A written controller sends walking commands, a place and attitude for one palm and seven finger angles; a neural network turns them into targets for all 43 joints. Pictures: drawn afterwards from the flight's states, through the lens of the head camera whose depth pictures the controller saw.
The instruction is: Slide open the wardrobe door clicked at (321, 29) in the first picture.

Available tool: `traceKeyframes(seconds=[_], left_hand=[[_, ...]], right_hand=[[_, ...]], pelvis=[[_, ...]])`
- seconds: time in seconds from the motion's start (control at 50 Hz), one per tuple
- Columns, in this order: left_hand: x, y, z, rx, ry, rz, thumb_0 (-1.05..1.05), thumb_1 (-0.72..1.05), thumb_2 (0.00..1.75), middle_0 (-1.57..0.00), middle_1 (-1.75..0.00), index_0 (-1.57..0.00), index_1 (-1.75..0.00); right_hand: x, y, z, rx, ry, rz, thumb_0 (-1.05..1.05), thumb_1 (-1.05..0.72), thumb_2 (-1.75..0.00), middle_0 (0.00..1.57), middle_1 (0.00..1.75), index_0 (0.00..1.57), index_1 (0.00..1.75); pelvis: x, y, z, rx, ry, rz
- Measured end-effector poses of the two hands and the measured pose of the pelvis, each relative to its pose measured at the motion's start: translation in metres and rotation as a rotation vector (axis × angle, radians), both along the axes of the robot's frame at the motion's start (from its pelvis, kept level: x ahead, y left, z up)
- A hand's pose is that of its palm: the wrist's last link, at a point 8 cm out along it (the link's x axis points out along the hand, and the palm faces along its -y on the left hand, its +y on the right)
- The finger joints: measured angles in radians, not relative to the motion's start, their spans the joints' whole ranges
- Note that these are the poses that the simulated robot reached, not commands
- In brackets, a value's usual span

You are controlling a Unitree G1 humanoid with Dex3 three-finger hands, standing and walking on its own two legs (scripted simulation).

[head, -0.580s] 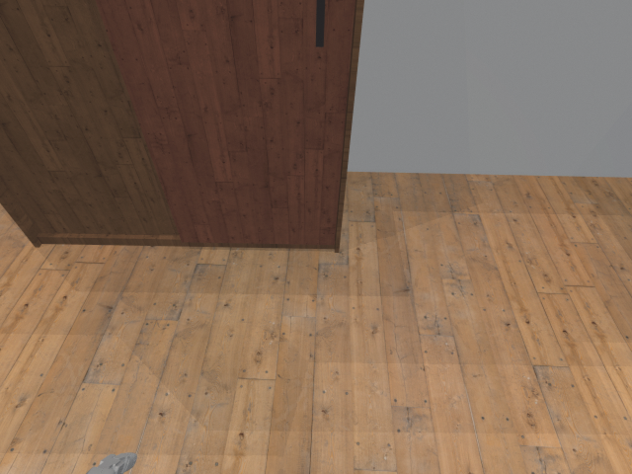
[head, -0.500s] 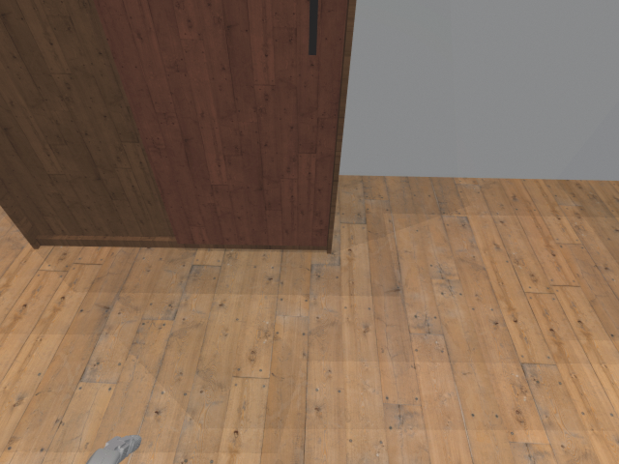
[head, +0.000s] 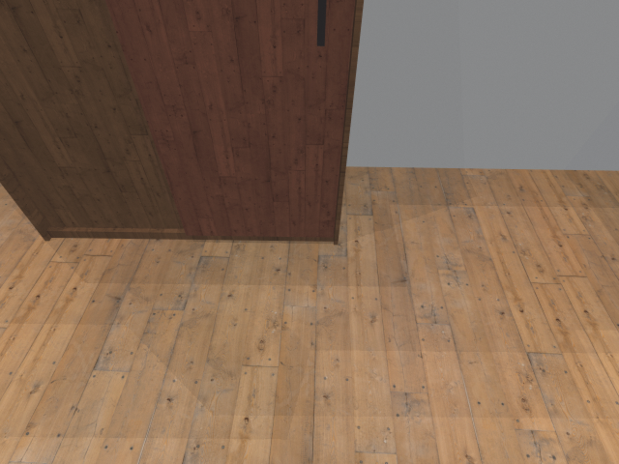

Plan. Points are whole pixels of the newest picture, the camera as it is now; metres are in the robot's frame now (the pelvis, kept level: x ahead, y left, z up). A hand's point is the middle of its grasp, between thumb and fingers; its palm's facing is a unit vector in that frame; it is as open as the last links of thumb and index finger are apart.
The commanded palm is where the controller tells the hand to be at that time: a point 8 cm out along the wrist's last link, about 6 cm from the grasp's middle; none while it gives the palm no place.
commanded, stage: stand and wait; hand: right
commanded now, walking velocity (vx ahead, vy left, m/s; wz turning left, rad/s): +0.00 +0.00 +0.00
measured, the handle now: (321, 8) +1.09 +0.03 +0.17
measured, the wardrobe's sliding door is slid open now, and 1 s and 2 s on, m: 0.00 0.00 0.00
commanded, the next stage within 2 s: look at it before walking up in 0.24 s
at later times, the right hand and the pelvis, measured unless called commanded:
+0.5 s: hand out of the picture +0.07 -0.24 -0.15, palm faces -0.03 +0.94 -0.33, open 7.4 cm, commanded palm none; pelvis -0.01 +0.00 +0.00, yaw +0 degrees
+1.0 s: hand out of the picture +0.07 -0.25 -0.15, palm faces -0.02 +0.94 -0.33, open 7.4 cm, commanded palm none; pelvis +0.00 +0.00 +0.00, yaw +0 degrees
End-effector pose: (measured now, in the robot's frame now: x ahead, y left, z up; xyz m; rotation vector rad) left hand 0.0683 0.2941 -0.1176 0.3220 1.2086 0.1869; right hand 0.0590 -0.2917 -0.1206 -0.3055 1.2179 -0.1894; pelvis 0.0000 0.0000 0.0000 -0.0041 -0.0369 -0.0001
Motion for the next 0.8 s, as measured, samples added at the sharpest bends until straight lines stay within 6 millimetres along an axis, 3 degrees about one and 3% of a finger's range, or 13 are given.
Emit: traceKeyframes(seconds=[0.24,0.8], left_hand=[[-0.014,-0.001,-0.003,-0.017,0.012,0.014,0.01,0.91,0.90,-0.20,-0.30,-0.20,-0.30],[-0.004,-0.002,0.002,-0.005,0.006,0.010,0.01,0.91,0.90,-0.20,-0.30,-0.20,-0.30]], right_hand=[[0.002,0.000,0.005,-0.010,-0.022,0.007,0.00,-0.90,-0.90,0.20,0.30,0.20,0.30],[0.003,0.000,0.001,0.003,-0.005,0.007,0.00,-0.90,-0.90,0.20,0.30,0.20,0.30]], pelvis=[[-0.006,0.002,0.001,0.000,-0.005,0.003],[-0.002,-0.001,0.003,0.002,0.004,0.005]])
